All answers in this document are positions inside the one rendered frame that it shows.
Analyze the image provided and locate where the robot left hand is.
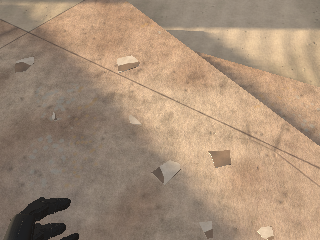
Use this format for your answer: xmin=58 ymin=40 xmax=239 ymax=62
xmin=4 ymin=197 xmax=80 ymax=240

